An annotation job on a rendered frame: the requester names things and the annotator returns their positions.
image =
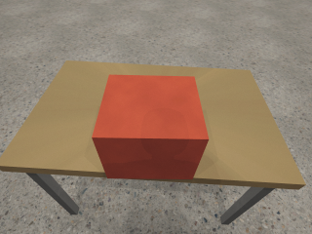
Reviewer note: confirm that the carton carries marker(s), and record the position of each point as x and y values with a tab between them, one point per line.
150	127

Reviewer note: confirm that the table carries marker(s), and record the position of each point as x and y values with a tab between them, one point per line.
245	147

